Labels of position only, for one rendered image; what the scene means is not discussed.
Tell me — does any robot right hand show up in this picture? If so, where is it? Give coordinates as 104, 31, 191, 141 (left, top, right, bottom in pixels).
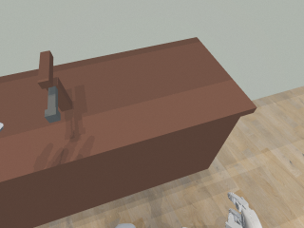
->
225, 192, 262, 228

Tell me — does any counter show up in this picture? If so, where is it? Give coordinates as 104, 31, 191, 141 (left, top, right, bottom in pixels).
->
0, 37, 257, 228

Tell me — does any tap lever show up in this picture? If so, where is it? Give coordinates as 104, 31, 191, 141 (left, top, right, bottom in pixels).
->
45, 86, 61, 124

